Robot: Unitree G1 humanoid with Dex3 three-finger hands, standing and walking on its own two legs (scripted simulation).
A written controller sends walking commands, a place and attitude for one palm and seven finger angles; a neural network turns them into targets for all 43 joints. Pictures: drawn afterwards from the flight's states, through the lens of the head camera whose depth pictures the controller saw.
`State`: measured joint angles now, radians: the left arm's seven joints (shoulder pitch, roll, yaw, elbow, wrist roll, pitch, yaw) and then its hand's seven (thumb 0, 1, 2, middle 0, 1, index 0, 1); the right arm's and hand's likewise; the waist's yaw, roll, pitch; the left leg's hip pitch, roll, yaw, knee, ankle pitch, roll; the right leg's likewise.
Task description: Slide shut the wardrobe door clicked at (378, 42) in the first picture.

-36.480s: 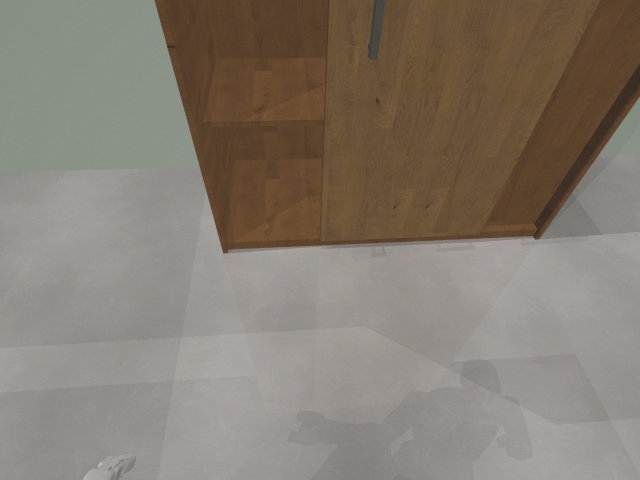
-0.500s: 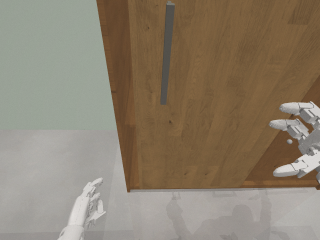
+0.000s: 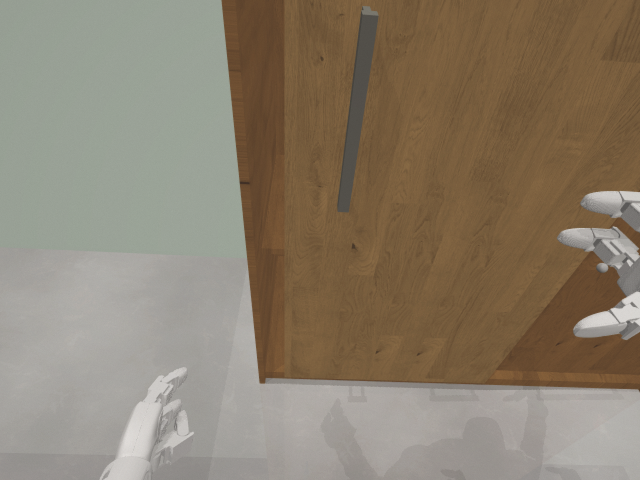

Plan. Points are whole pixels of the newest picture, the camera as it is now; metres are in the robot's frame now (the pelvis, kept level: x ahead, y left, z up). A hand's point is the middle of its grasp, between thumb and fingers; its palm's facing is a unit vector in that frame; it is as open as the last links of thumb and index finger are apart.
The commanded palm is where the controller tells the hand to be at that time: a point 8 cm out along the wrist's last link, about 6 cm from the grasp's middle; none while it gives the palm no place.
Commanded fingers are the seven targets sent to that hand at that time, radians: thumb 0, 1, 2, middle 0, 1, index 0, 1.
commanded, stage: raise the hand with hooked fingers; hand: right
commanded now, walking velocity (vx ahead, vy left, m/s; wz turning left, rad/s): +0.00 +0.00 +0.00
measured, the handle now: (353, 122) +0.57 -0.05 +0.19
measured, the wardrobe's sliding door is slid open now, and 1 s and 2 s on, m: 0.06 0.06 0.06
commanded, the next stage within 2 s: move the hooked fingers beside the handle in 0.18 s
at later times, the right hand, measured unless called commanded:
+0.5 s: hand (571, 247) +0.30 -0.25 +0.21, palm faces +0.06 +1.00 -0.06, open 14.0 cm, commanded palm +0.28 -0.29 +0.21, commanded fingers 0.00 0.50 -0.30 0.30 1.20 0.30 1.20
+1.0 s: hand (500, 206) +0.37 -0.20 +0.20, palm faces +0.04 +1.00 -0.02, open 14.0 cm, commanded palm +0.35 -0.25 +0.20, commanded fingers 0.00 0.50 -0.30 0.30 1.20 0.30 1.20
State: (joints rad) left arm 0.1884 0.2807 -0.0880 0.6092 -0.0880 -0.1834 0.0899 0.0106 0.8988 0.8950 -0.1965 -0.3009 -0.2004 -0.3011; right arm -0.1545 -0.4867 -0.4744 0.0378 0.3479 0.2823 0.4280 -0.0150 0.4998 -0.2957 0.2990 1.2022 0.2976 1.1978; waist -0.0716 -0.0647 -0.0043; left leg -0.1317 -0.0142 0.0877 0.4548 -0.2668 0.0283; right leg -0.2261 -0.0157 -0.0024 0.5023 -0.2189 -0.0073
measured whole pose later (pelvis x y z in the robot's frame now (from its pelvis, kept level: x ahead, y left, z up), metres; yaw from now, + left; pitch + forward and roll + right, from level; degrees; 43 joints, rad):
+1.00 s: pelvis +0.01 +0.00 +0.00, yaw +1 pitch -2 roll +1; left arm 0.18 0.25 -0.08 0.66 -0.08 -0.10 0.10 0.01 0.90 0.89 -0.20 -0.30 -0.20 -0.30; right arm -0.44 -0.36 -0.28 0.21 0.25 0.33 0.20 -0.02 0.50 -0.30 0.30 1.20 0.30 1.20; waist -0.04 -0.05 -0.02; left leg -0.15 -0.01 0.08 0.46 -0.28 0.03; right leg -0.23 -0.01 -0.01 0.49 -0.22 -0.01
